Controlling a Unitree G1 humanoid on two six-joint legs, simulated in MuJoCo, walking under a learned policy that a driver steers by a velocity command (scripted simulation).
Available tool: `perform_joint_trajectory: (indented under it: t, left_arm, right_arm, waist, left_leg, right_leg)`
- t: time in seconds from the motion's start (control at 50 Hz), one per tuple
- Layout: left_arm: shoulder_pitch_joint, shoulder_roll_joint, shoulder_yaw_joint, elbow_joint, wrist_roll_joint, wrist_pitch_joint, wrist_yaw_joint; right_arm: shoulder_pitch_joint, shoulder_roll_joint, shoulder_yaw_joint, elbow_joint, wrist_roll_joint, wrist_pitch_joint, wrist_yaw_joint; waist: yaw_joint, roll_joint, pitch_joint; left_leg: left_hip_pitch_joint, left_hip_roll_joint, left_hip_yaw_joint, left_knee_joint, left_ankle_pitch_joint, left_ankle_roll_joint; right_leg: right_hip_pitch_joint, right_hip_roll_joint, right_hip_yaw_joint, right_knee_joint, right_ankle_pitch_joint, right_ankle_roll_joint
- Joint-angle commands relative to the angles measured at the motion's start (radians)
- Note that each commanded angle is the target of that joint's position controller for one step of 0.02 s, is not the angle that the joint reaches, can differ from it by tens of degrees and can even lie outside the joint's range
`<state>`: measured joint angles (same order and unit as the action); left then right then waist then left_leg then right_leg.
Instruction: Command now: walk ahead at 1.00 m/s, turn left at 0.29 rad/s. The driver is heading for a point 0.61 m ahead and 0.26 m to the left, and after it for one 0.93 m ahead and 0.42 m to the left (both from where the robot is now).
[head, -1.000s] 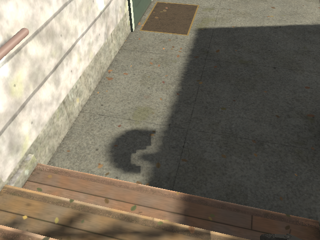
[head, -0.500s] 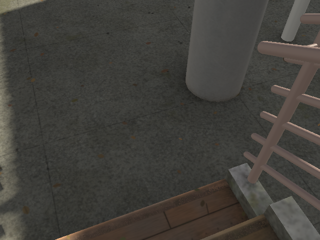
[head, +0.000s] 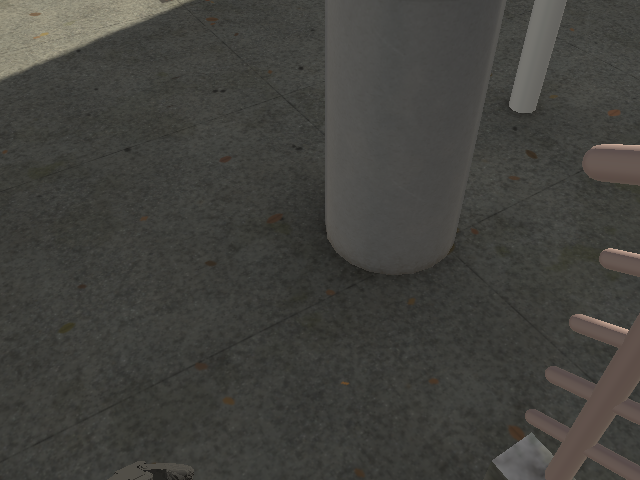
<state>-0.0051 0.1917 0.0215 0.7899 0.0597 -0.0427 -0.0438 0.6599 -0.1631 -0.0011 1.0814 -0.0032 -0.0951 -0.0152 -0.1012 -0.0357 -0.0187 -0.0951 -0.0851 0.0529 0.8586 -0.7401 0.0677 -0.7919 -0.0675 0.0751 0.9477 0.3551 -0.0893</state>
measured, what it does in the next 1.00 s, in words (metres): goes down, turning left: right foot 0.17 m lower, then left foot 0.17 m lower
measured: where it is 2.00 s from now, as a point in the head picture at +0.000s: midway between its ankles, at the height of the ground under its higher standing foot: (229, 430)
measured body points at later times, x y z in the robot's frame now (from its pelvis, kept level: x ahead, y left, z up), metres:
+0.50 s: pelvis +0.45 +0.01 -0.19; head +0.47 +0.03 +0.26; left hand +0.28 +0.24 -0.32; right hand +0.71 -0.19 -0.29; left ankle +0.60 +0.16 -0.88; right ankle +0.29 -0.13 -0.84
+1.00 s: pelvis +0.78 +0.12 -0.30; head +0.80 +0.15 +0.15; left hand +0.72 +0.42 -0.39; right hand +1.11 +0.07 -0.38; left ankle +0.66 +0.13 -0.90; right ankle +0.98 +0.09 -1.01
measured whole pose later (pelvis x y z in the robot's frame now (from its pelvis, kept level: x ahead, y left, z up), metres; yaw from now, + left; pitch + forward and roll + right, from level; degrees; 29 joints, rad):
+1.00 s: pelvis +0.78 +0.12 -0.30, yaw +52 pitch +3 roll -2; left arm 0.06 0.18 0.05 0.68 0.02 -0.04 0.06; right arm 0.11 -0.32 -0.09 0.68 0.04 0.04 -0.01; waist 0.00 0.02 0.02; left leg -0.61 -0.07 -0.06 1.41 -0.53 -0.04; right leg -0.51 -0.05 0.01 0.59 -0.13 0.07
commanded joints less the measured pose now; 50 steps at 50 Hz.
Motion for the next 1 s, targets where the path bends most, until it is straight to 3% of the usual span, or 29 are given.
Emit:
perform_joint_trajectory:
  t: [0.02, 0.08, 0.12, 0.16, 0.18, 0.2, 0.24, 0.26, 0.3, 0.34, 0.38, 0.42, 0.46, 0.52, 0.56, 0.58, 0.6, 0.62, 0.66, 0.68, 0.7, 0.72, 0.78, 0.84, 0.86, 0.88, 0.9, 0.94, 1.0]
  left_arm:
    - [-0.193, 0.054, 0.004, -0.063, -0.038, -0.029, -0.016]
    - [-0.195, 0.050, 0.001, -0.056, -0.078, -0.022, 0.012]
    - [0.076, 0.122, 0.039, 0.026, -0.080, -0.038, 0.041]
    - [0.556, 0.230, 0.093, 0.153, -0.029, -0.028, 0.048]
    - [0.578, 0.258, 0.090, 0.137, 0.020, -0.037, 0.036]
    - [0.524, 0.182, 0.067, 0.108, 0.011, -0.041, 0.019]
    - [0.423, 0.169, 0.087, 0.092, -0.009, -0.044, 0.022]
    - [0.328, 0.074, 0.057, 0.068, -0.013, -0.059, 0.026]
    - [0.319, 0.088, 0.049, 0.130, -0.033, -0.093, 0.036]
    - [0.344, 0.164, 0.071, 0.153, -0.049, -0.096, 0.052]
    - [0.386, 0.070, 0.056, 0.183, -0.059, -0.122, 0.053]
    - [0.311, 0.046, 0.040, 0.171, -0.064, -0.151, 0.063]
    - [0.309, 0.090, 0.040, 0.165, -0.075, -0.146, 0.091]
    - [0.379, 0.164, 0.044, 0.184, -0.032, -0.079, 0.080]
    - [0.441, 0.185, 0.050, 0.220, -0.028, -0.040, 0.101]
    - [0.376, 0.191, 0.067, 0.210, -0.031, -0.023, 0.091]
    - [0.342, 0.153, 0.063, 0.113, -0.037, -0.039, 0.086]
    - [0.313, 0.123, 0.031, -0.009, -0.022, -0.053, 0.081]
    - [0.264, 0.172, 0.028, -0.038, -0.006, -0.078, 0.063]
    - [0.278, 0.191, 0.035, -0.008, 0.001, -0.074, 0.059]
    - [0.203, 0.183, 0.068, -0.065, -0.136, -0.080, 0.071]
    - [0.220, 0.219, 0.073, -0.050, -0.125, -0.061, 0.084]
    - [0.113, 0.146, 0.063, -0.084, -0.052, -0.074, 0.081]
    - [0.194, 0.095, 0.073, -0.094, -0.071, -0.060, 0.081]
    - [0.324, 0.114, 0.082, -0.071, -0.045, -0.056, 0.080]
    - [0.418, 0.158, 0.079, -0.072, -0.032, -0.042, 0.089]
    - [0.388, 0.191, 0.073, -0.097, -0.019, -0.048, 0.079]
    - [0.228, 0.145, 0.074, -0.162, -0.055, -0.022, 0.093]
    - [0.072, 0.155, 0.079, -0.168, -0.045, 0.030, 0.122]
  right_arm:
    - [-0.072, -0.133, -0.022, -0.094, -0.011, -0.011, 0.002]
    - [0.041, -0.111, -0.021, -0.059, -0.051, 0.026, -0.014]
    - [0.050, -0.172, -0.040, -0.040, -0.059, 0.051, -0.030]
    - [-0.099, -0.182, -0.062, -0.049, -0.009, 0.026, -0.023]
    - [-0.020, -0.130, -0.060, -0.073, 0.049, 0.016, -0.027]
    - [0.010, -0.140, -0.062, -0.099, 0.059, 0.023, -0.041]
    - [-0.123, -0.146, -0.066, -0.135, -0.010, 0.055, -0.022]
    - [-0.210, -0.174, -0.090, -0.143, -0.043, 0.052, 0.005]
    - [-0.320, -0.111, -0.090, -0.175, -0.046, 0.073, 0.038]
    - [-0.343, -0.049, -0.066, -0.203, -0.070, 0.098, 0.048]
    - [-0.445, -0.081, -0.075, -0.225, -0.061, 0.072, 0.066]
    - [-0.484, -0.068, -0.070, -0.216, -0.027, 0.055, 0.093]
    - [-0.503, -0.056, -0.053, -0.206, -0.031, 0.077, 0.092]
    - [-0.519, -0.142, -0.065, -0.211, -0.056, 0.098, 0.068]
    - [-0.265, -0.226, -0.104, -0.157, -0.059, 0.096, 0.063]
    - [-0.124, -0.265, -0.122, -0.108, -0.052, 0.086, 0.053]
    - [-0.080, -0.408, -0.139, -0.068, -0.035, 0.083, 0.045]
    - [-0.046, -0.421, -0.128, -0.077, -0.026, 0.067, 0.031]
    - [-0.152, -0.376, -0.127, -0.141, -0.037, 0.067, 0.012]
    - [-0.247, -0.341, -0.119, -0.186, -0.032, 0.065, 0.002]
    - [-0.496, -0.275, -0.103, -0.300, 0.022, 0.037, 0.015]
    - [-0.647, -0.264, -0.091, -0.364, 0.026, 0.022, 0.018]
    - [-0.594, -0.298, -0.112, -0.356, 0.037, 0.040, -0.022]
    - [-0.515, -0.230, -0.103, -0.330, 0.050, 0.063, -0.037]
    - [-0.550, -0.202, -0.098, -0.358, 0.049, 0.062, -0.037]
    - [-0.537, -0.112, -0.073, -0.395, 0.011, 0.061, -0.029]
    - [-0.351, -0.132, -0.070, -0.454, 0.046, 0.061, -0.005]
    - [-0.421, -0.206, -0.087, -0.456, 0.047, 0.111, 0.020]
    - [-0.506, -0.163, -0.088, -0.501, 0.050, 0.166, 0.005]
  waist:
    - [-0.041, 0.038, 0.206]
    - [-0.099, 0.121, 0.236]
    - [0.008, 0.073, 0.136]
    - [0.268, 0.009, -0.093]
    - [0.221, -0.104, -0.140]
    - [0.172, -0.147, -0.242]
    - [0.178, -0.153, -0.204]
    - [0.142, 0.008, -0.057]
    - [0.084, 0.059, 0.157]
    - [0.074, -0.048, 0.096]
    - [0.099, -0.075, 0.080]
    - [0.056, -0.008, 0.067]
    - [0.033, 0.011, 0.063]
    - [0.046, -0.003, 0.169]
    - [-0.073, 0.013, 0.013]
    - [-0.173, 0.135, 0.043]
    - [-0.102, 0.309, 0.041]
    - [-0.054, 0.215, -0.083]
    - [-0.011, 0.015, -0.077]
    - [0.041, 0.042, -0.043]
    - [0.130, -0.032, -0.049]
    - [0.204, -0.058, 0.005]
    - [0.154, -0.005, -0.043]
    - [0.208, 0.012, -0.163]
    - [0.284, -0.008, -0.259]
    - [0.285, -0.158, -0.373]
    - [0.157, -0.310, -0.530]
    - [0.164, -0.185, -0.365]
    - [0.088, -0.075, -0.039]
  left_leg:
    - [-0.305, 0.154, -0.280, -0.275, 0.453, 0.140]
    - [-0.052, 0.155, -0.335, -0.180, 0.641, 0.138]
    - [0.019, 0.147, -0.324, 0.183, 0.873, 0.142]
    - [-0.327, 0.062, -0.235, 0.781, 0.622, 0.095]
    - [-0.646, 0.000, -0.200, 1.059, 0.017, 0.079]
    - [-0.808, 0.081, -0.193, 0.989, 0.078, 0.079]
    - [-0.847, 0.172, -0.142, 0.892, 0.207, 0.066]
    - [-0.744, 0.216, -0.194, 0.656, 0.449, 0.065]
    - [-0.603, 0.262, -0.187, 0.359, 0.553, 0.011]
    - [-0.597, 0.238, -0.092, 0.318, 0.654, 0.012]
    - [-0.720, 0.248, -0.134, 0.163, 0.941, 0.060]
    - [-0.267, 0.131, 0.020, -0.167, 1.416, 0.046]
    - [-0.140, 0.110, 0.075, -0.146, 1.495, 0.050]
    - [-0.232, 0.073, 0.178, -0.286, 1.165, 0.078]
    - [0.106, 0.056, 0.091, -0.326, 0.930, 0.149]
    - [0.246, 0.105, -0.030, -0.503, 1.032, 0.247]
    - [0.515, 0.199, -0.102, -0.146, 1.664, 0.250]
    - [0.677, 0.311, -0.368, -0.172, 1.801, 0.334]
    - [0.563, 0.418, -0.641, -0.389, 1.065, 0.376]
    - [0.388, 0.459, -0.742, -0.402, 1.074, 0.410]
    - [0.062, 0.426, -0.813, -0.417, 1.032, 0.411]
    - [-0.183, 0.413, -0.713, -0.452, 1.106, 0.369]
    - [-0.568, 0.087, -0.360, -0.374, 1.057, 0.197]
    - [-0.473, -0.056, -0.328, -0.099, 0.939, 0.055]
    - [-0.545, -0.079, -0.292, 0.070, 0.832, -0.002]
    - [-0.651, -0.146, -0.212, 0.350, 0.092, -0.061]
    - [-0.694, -0.100, -0.268, 0.662, 0.020, -0.104]
    - [-0.839, 0.053, -0.194, 0.764, 0.150, -0.144]
    - [-0.638, 0.136, -0.113, 0.433, 0.247, -0.115]
  right_leg:
    - [0.268, 0.026, -0.143, -0.371, 0.195, 0.018]
    - [0.310, 0.009, -0.092, -0.550, -0.015, 0.076]
    - [0.536, -0.002, -0.044, -0.655, 0.010, 0.074]
    - [1.151, -0.056, -0.008, -0.558, 0.151, 0.051]
    - [1.361, -0.234, 0.060, -0.266, 0.466, 0.012]
    - [1.481, -0.352, 0.174, -0.185, 0.512, -0.039]
    - [1.157, -0.383, 0.336, -0.420, -0.438, -0.187]
    - [0.872, -0.331, 0.259, -0.505, -0.549, -0.144]
    - [0.499, -0.325, 0.138, -0.531, -0.357, -0.124]
    - [0.532, -0.313, 0.049, -0.495, -0.299, -0.108]
    - [0.625, -0.251, -0.056, -0.389, -0.386, -0.003]
    - [0.286, -0.087, -0.319, -0.320, -0.734, 0.078]
    - [0.283, -0.127, -0.313, -0.309, -0.692, 0.073]
    - [0.570, -0.175, -0.340, -0.026, -0.217, 0.045]
    - [0.562, -0.207, -0.305, 0.430, 0.084, 0.029]
    - [0.386, -0.072, -0.328, 0.926, -0.531, 0.055]
    - [-0.033, 0.046, -0.271, 1.155, -1.162, 0.078]
    - [-0.267, 0.010, -0.125, 1.060, -1.059, 0.083]
    - [-0.353, -0.025, 0.006, 0.716, -0.851, 0.077]
    - [-0.293, -0.044, 0.022, 0.641, -0.874, 0.110]
    - [-0.150, -0.015, 0.134, 0.515, -0.823, 0.164]
    - [-0.006, -0.059, 0.117, 0.336, -0.833, 0.199]
    - [0.536, 0.080, -0.067, -0.210, -0.432, 0.205]
    - [0.753, 0.189, -0.107, -0.496, -0.156, 0.172]
    - [0.939, 0.089, -0.036, -0.461, 0.006, 0.106]
    - [1.117, -0.176, 0.242, -0.389, 0.497, -0.005]
    - [1.159, -0.461, 0.643, -0.409, 0.514, -0.212]
    - [1.019, -0.389, 0.470, -0.432, 0.034, -0.183]
    - [0.496, -0.236, 0.173, -0.609, -0.319, -0.048]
